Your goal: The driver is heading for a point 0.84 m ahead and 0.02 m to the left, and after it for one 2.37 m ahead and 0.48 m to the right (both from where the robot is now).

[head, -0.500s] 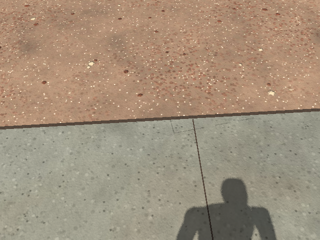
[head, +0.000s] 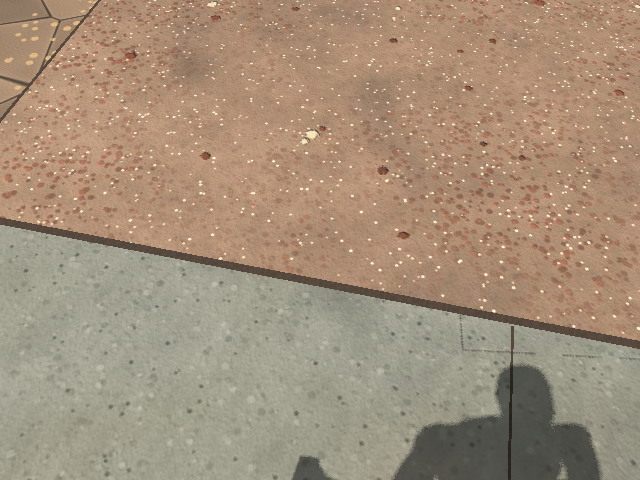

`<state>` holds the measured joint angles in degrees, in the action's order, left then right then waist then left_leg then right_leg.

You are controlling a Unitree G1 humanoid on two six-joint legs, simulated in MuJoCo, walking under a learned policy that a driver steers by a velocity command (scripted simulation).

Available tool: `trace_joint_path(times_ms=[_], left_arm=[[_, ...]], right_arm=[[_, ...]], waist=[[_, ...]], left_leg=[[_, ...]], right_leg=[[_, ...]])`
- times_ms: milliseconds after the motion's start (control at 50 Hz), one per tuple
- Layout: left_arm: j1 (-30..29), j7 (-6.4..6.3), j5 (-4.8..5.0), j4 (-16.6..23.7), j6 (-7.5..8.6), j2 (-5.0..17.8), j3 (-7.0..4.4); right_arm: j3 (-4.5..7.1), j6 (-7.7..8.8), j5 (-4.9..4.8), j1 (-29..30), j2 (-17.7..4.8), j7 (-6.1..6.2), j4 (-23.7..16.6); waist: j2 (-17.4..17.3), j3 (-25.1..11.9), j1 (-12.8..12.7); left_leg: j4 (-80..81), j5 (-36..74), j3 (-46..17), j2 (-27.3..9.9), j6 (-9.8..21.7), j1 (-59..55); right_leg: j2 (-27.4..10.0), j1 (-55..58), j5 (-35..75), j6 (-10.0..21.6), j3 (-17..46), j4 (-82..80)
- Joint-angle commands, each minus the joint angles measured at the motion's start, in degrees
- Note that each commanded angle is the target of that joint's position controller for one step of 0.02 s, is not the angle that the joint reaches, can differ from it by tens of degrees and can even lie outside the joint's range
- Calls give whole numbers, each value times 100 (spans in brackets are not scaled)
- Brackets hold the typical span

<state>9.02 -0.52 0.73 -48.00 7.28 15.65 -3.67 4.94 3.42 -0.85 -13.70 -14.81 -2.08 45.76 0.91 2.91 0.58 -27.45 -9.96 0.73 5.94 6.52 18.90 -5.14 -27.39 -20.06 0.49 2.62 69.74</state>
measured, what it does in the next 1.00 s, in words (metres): walks ahead, turning left: right foot, then left foot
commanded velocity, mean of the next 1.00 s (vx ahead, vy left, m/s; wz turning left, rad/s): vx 0.50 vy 0.00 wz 0.30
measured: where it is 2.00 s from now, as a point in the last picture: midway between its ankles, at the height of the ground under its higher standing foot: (278, 246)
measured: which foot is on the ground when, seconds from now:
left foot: down 0.00-0.36, up 0.38-0.84, down 0.86-1.00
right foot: up 0.00-0.34, down 0.36-0.88, up 0.90-1.00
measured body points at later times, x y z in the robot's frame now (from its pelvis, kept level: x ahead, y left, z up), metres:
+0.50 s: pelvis +0.29 -0.04 +0.00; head +0.31 -0.04 +0.45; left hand +0.35 +0.26 -0.10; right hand +0.44 -0.28 -0.12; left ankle +0.17 +0.06 -0.64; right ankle +0.36 -0.13 -0.73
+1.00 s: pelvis +0.51 +0.09 +0.00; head +0.53 +0.11 +0.45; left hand +0.49 +0.37 -0.13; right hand +0.73 -0.12 -0.08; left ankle +0.52 +0.19 -0.73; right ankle +0.49 -0.08 -0.65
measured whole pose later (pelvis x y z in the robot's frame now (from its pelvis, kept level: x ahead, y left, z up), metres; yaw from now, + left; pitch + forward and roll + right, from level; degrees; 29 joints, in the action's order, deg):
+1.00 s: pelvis +0.51 +0.09 +0.00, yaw +15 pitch +2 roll +0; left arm 18.0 0.5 1.8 -49.4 4.0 17.2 -2.9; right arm 2.8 4.9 0.2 -10.4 -14.2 -1.2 40.5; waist 2.2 0.4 -1.1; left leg -26.4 -10.5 4.1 0.2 2.5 18.1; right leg -3.2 -26.4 -20.8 0.9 2.3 65.4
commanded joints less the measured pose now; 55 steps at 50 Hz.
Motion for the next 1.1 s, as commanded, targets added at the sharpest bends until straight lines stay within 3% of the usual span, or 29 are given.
trace_joint_path(times_ms=[20, 80, 160, 240, 300, 340, 360, 380, 400, 420, 440, 460, 480, 520, 580, 640, 720, 780, 820, 840, 860, 880, 900, 920, 940, 960, 980, 1020, 1100], left_arm=[[242, -27, -120, 366, -62, 542, -178], [-386, -63, -175, 619, -126, 417, -139], [-1190, 15, -105, 880, -71, 268, -61], [-1619, 137, -44, 1121, 30, 398, -67], [-1406, 197, -24, 1144, 126, 593, -133], [-462, 153, -70, 931, 182, 818, -256], [454, 117, -173, 817, 189, 1090, -330], [1263, 107, -271, 626, 127, 1537, -453], [1335, 160, -95, 514, 93, 1138, -372], [1016, 155, -27, 596, 56, 677, -251], [684, 151, -68, 650, -9, 528, -184], [457, 163, -105, 619, -45, 452, -140], [357, 165, -148, 599, -38, 373, -92], [379, 187, -116, 508, -9, 384, -87], [546, 171, -49, 373, 15, 692, -163], [699, 135, 0, 286, -56, 837, -185], [1133, 135, 66, 95, -149, 947, -177], [1297, 129, 94, -29, -237, 1021, -180], [1190, 102, 114, -59, -302, 1125, -197], [1206, 90, 128, -72, -321, 1055, -162], [1132, 81, 63, 5, -306, 856, -68], [1427, 96, -65, 224, -208, 279, 125], [1576, 103, 49, 180, -107, 338, 135], [1178, 112, 194, 228, -88, 846, -22], [869, 112, 198, 306, -111, 851, -35], [735, 95, 134, 305, -172, 774, -47], [781, 76, 84, 281, -261, 723, -82], [973, 79, 96, 224, -414, 468, -57], [607, 74, 67, 395, -485, 364, -76]], right_arm=[[125, 146, -4, 85, -653, 94, -481], [177, 136, -17, -277, -867, 223, -433], [161, 66, -47, -603, -837, 292, -395], [164, 16, -76, -869, -855, 314, -312], [184, -48, -67, -794, -890, 370, -351], [138, -67, -54, -542, -762, 358, -478], [21, -39, 39, -423, -487, 318, -601], [-93, 20, -70, -1318, -87, 316, -658], [-90, 55, -168, -1602, -424, 319, -523], [6, 44, -169, -1080, -841, 307, -495], [7, 31, -87, -568, -863, 305, -600], [9, 51, 4, -220, -778, 290, -710], [22, 51, 26, -174, -699, 267, -742], [-27, 27, -12, -335, -456, 232, -712], [-109, 34, 58, 52, -307, 226, -877], [-180, 89, 45, 601, -217, 178, -993], [-193, 130, -24, 1287, -255, 94, -1165], [-167, 161, -56, 1573, -362, 21, -1315], [-93, 186, -31, 1223, -518, 6, -1253], [21, 192, 16, 621, -711, 41, -1065], [165, 192, 79, -357, -1041, 106, -855], [306, 144, 205, -1148, -1672, 179, -778], [242, 119, 141, -1339, -1442, 157, -697], [124, 131, 100, -1052, -1073, 147, -684], [43, 141, 76, -661, -839, 138, -712], [-27, 164, 80, -264, -627, 109, -715], [-59, 213, 98, -2, -496, 86, -711], [-27, 313, 151, 180, -500, 77, -618], [42, 380, 208, 30, -634, 171, -357]], waist=[[-141, -631, -236], [-249, -421, -64], [-574, -298, 259], [-660, -252, 418], [-828, -301, 239], [-889, -735, -268], [-520, -1527, -681], [1177, -2430, -452], [1653, -2362, -420], [894, -1439, -540], [337, -891, -489], [142, -444, -368], [224, -334, -204], [426, -359, -56], [356, -313, -97], [311, -276, -275], [363, -149, -538], [450, -57, -536], [490, -227, -216], [385, -582, 89], [178, -1238, 551], [-1096, -2112, 638], [-1620, -2564, 644], [-1029, -1670, 635], [-846, -1154, 465], [-644, -757, 275], [-759, -517, 85], [-756, -381, -129], [-455, -192, -133]], left_leg=[[1440, 1654, -1916, -1500, 1083, -885], [1487, 1913, -1614, -1309, 982, -710], [1369, 1157, -1536, -1070, 660, -698], [996, 867, -2008, -1273, 582, -1087], [535, 1011, -2470, -1443, 489, -1432], [-286, 1777, -2381, -1104, 268, -1265], [-1672, 1405, -1959, -810, 66, -637], [-3699, -978, -1258, 55, -400, 1414], [-4654, -2306, -1315, -163, -454, 2371], [-4978, -1844, -1338, -430, -475, 2671], [-4904, -1401, -1076, -651, -477, 2540], [-4550, -1139, -982, -790, -467, 2404], [-4229, -961, -943, -964, -437, 2146], [-3767, -864, -727, -1074, -441, 1830], [-2877, -399, -512, -1221, -542, 1978], [-1767, 518, -344, -1200, -575, 1786], [-817, 1023, -138, -990, -598, 1435], [-421, 623, -96, -891, -437, 1363], [-58, 442, 51, -721, -258, 670], [151, 478, 138, -583, -123, -346], [2, 623, -346, -1051, 133, -1878], [14, 589, -2463, -2624, 820, -4071], [733, -141, -4035, -3148, 1262, -4233], [860, -432, -3304, -2900, 994, -3519], [1007, -368, -2494, -2628, 760, -2769], [1263, -207, -1950, -2363, 631, -2065], [1509, 11, -1526, -2174, 523, -1535], [1850, 507, -978, -2066, 504, -976], [1983, 1412, -151, -2047, 484, -1099]], right_leg=[[-267, -773, 457, -158, 135, -554], [-92, -1028, 1264, -358, 20, -1607], [268, -770, 2412, -331, 1, -3292], [463, -561, 2442, -220, 80, -4004], [530, -164, 1810, -45, 146, -4288], [533, 1214, 1790, 232, 25, -4597], [-241, 2715, 1739, 609, 662, -4369], [-1562, 4941, 965, 1579, 3098, -4583], [-1955, 5037, -278, 1771, 4459, -5136], [-1690, 4256, -625, 1506, 3700, -5273], [-1415, 3413, -223, 1298, 2851, -5342], [-1161, 2650, 391, 1244, 2309, -5514], [-953, 2237, 829, 1168, 1898, -5649], [-761, 1908, 1377, 1200, 1425, -5860], [-816, 1880, 2045, 1353, 1020, -6101], [-658, 1893, 2192, 1205, 526, -6171], [-667, 2083, 2100, 1072, 296, -6037], [-910, 2507, 2179, 978, 409, -5799], [-925, 2612, 2969, 837, 323, -5315], [-694, 2419, 3730, 712, 153, -4578], [-401, 1636, 3429, 499, -66, -3297], [365, -521, 1007, 91, -481, -1045], [624, -1477, -1378, 71, 228, 35], [313, -1910, -1059, 113, 441, 451], [69, -1872, -538, 135, 306, 294], [-100, -1672, -132, 92, 246, 5], [-236, -1377, 184, 56, 288, -249], [-265, -981, 595, -27, 290, -321], [-206, -1427, 1526, -131, 486, -973]])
